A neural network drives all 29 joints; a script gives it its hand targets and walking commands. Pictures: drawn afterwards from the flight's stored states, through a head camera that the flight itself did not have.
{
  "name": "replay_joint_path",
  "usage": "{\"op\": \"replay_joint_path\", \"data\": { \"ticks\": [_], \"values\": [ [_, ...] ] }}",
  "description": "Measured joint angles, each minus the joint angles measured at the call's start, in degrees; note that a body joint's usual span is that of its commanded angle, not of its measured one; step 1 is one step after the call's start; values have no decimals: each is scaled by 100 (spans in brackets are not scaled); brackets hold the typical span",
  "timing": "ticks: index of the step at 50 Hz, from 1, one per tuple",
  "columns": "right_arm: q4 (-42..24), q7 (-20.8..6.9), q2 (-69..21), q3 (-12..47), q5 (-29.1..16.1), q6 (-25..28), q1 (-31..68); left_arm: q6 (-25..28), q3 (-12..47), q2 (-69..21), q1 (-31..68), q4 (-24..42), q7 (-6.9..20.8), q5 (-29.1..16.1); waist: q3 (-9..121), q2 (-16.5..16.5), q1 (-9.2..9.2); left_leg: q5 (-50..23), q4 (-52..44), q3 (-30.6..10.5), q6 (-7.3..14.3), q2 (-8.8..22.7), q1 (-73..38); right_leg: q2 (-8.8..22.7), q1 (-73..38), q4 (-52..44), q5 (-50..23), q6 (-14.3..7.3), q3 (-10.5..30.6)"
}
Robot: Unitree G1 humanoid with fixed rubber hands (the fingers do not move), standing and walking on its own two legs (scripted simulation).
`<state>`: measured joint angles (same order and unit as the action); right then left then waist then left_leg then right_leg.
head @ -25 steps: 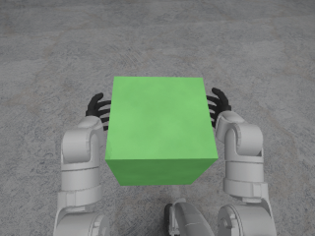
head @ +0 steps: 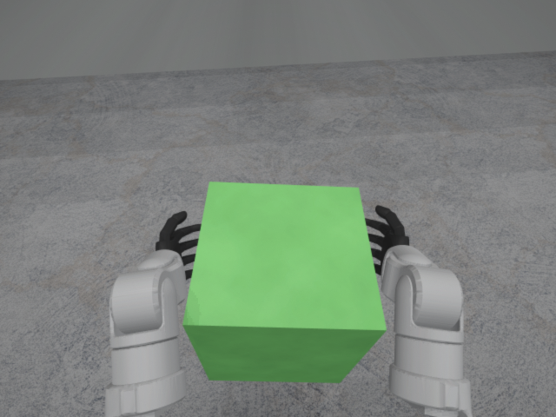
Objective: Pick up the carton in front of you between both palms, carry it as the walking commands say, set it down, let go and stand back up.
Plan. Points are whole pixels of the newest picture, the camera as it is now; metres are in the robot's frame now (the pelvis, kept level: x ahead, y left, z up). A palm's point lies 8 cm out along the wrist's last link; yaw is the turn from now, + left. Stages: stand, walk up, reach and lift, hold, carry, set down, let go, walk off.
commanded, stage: carry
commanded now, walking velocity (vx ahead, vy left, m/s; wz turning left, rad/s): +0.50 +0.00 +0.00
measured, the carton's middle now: (279, 289) +0.30 +0.00 +0.02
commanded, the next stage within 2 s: none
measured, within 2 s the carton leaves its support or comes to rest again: neither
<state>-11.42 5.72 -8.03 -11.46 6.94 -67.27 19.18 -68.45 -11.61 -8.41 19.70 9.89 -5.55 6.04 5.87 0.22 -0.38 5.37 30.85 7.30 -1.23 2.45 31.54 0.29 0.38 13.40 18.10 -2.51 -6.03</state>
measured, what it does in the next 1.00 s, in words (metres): walks ahead: left foot, then right foot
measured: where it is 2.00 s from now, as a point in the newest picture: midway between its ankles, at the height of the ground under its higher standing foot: (281, 204)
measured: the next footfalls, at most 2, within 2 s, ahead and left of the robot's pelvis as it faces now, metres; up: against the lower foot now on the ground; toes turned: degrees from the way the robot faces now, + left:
left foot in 0.06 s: +0.21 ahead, +0.11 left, +0.00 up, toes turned +8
right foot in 0.54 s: +0.51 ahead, -0.12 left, +0.00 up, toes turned -13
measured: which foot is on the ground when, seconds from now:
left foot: up 0.00-0.04, down 0.06-0.58, up 0.60-0.98, down 1.00-1.00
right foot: down 0.00-0.10, up 0.12-0.52, down 0.54-1.00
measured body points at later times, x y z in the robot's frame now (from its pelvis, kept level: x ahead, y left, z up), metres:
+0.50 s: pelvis +0.31 +0.00 -0.01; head +0.28 +0.00 +0.44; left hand +0.58 +0.14 +0.07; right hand +0.57 -0.16 +0.08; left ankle +0.17 +0.11 -0.74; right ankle +0.45 -0.12 -0.73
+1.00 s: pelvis +0.63 +0.00 -0.02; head +0.61 +0.01 +0.43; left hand +0.91 +0.15 +0.07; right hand +0.91 -0.16 +0.08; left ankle +0.75 +0.10 -0.75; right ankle +0.47 -0.11 -0.74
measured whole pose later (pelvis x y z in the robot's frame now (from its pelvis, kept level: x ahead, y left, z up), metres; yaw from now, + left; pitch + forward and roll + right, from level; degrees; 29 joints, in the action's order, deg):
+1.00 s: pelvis +0.63 +0.00 -0.02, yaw -2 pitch +3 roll +0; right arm -19.2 4.6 -7.7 -7.0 6.9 -69.3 9.9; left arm -70.7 -5.5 -7.6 9.2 19.0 -5.5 6.6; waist 8.2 0.8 -0.6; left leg 4.4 26.1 12.2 1.2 3.8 26.3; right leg 4.7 -0.8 22.4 25.3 2.9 -10.9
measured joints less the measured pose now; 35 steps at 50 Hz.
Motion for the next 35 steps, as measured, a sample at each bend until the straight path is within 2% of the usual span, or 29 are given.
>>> {"op": "replay_joint_path", "data": {
  "ticks": [3,4,5,6,8,10,13,18,25,26,27,29,31,32,33,35],
  "values": [
    [-203,-50,-81,60,3,5,-345,-3,170,-53,-438,294,50,91,82,21,44,-194,-672,324,124,-123,-514,62,-242,613,658,145,18],
    [-162,-61,-77,159,11,48,-426,-2,217,4,-560,344,72,96,104,118,69,-252,-593,416,324,-181,-604,180,-107,1225,941,187,-10],
    [-60,-70,-58,270,27,99,-492,6,225,38,-681,349,81,93,116,211,99,-59,-342,495,471,-213,-604,302,220,2107,885,198,26],
    [38,-76,-41,351,38,114,-550,5,231,48,-809,344,85,98,115,210,130,174,-184,527,555,-197,-637,292,646,3077,843,200,168],
    [117,-81,-8,453,34,88,-711,-20,318,73,-1032,332,89,114,65,126,161,444,-236,529,587,-153,-867,194,1488,4570,754,154,333],
    [57,-83,24,515,13,67,-917,-40,446,96,-1188,340,86,123,27,74,171,468,-523,507,515,-145,-1181,242,2148,5017,436,144,301],
    [-118,-85,53,563,-21,91,-1156,-2,587,101,-1341,409,79,122,32,29,176,527,-967,454,507,-148,-1648,404,2799,4465,45,229,211],
    [-312,-98,67,614,-55,166,-1335,93,721,114,-1522,579,72,123,181,-29,151,756,-1509,374,395,-127,-2426,577,3229,2883,-650,388,22],
    [-707,-97,62,679,-67,22,-1247,-49,705,115,-1502,1047,12,51,309,-62,130,1594,-1528,295,76,-67,-3423,468,2972,1598,-1283,284,-426],
    [-760,-96,58,663,-58,-22,-1199,-84,691,113,-1441,1078,10,43,309,-88,130,1821,-1330,264,11,-20,-3499,408,2810,1430,-1218,244,-534],
    [-799,-95,57,622,-48,-62,-1137,-105,679,107,-1352,1064,10,35,300,-140,128,2109,-951,237,-42,71,-3491,336,2664,1365,-1377,112,-602],
    [-746,-95,121,494,-52,-124,-1017,-70,706,86,-1127,798,9,51,258,-319,25,2173,642,68,-21,324,-2919,236,2667,1806,-1225,-134,-721],
    [-621,-94,169,404,-71,-196,-914,-114,692,67,-969,588,-13,62,156,-256,-37,2149,2491,-314,56,191,-1987,255,2503,1831,-855,-187,-730],
    [-568,-93,151,373,-70,-225,-873,-136,675,64,-960,554,-22,61,107,-223,-48,2055,3076,-386,105,138,-1566,260,2362,1696,-809,-156,-729],
    [-530,-92,105,347,-54,-239,-848,-149,649,65,-985,558,-23,56,71,-200,-53,1892,3367,-399,141,127,-1203,255,2206,1517,-825,-105,-726],
    [-520,-92,-1,331,-5,-221,-848,-147,592,74,-1058,624,-21,22,20,-161,-65,1551,3284,-364,167,170,-644,240,1877,1143,-831,-86,-711]
  ]
}}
